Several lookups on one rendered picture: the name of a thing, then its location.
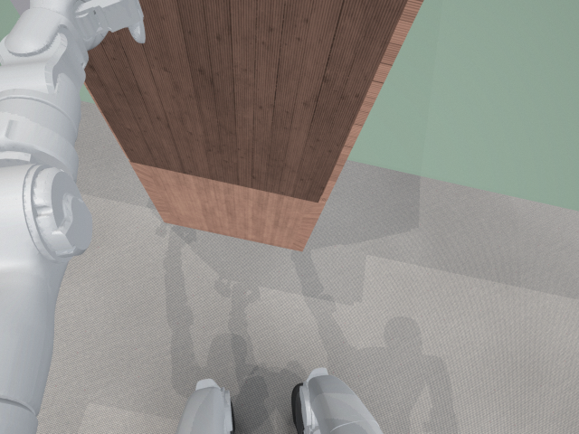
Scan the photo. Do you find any left robot upper arm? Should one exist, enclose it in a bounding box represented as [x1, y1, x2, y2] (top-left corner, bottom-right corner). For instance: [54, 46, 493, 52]
[0, 164, 92, 434]

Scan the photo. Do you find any left robot thigh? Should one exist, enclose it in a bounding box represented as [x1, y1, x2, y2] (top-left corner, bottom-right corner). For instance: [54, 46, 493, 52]
[176, 387, 233, 434]

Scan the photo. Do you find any left robot forearm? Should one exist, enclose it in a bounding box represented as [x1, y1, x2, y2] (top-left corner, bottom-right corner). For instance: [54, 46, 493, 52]
[0, 8, 89, 183]

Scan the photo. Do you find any right robot shin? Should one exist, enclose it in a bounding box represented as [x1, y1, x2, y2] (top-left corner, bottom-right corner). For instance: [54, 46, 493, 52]
[301, 367, 328, 434]

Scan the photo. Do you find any left robot hand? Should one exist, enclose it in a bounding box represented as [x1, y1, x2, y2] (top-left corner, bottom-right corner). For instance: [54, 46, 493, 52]
[30, 0, 146, 51]

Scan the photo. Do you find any cupboard door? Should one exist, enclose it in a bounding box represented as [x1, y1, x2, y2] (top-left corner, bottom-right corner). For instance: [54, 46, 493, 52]
[84, 0, 406, 203]

